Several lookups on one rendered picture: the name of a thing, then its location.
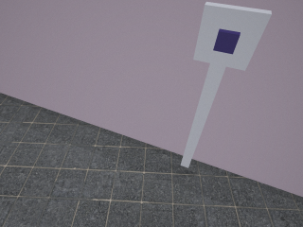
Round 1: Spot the button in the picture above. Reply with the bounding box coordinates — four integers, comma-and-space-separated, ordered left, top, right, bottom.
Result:
213, 29, 241, 55

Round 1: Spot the panel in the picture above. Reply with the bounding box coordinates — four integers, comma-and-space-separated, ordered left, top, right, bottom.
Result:
180, 2, 272, 168

